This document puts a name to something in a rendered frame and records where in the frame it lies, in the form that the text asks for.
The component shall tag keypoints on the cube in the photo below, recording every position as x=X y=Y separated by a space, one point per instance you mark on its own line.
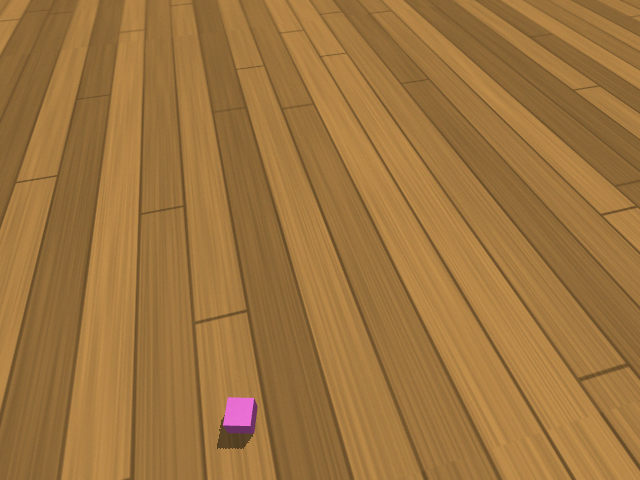
x=240 y=415

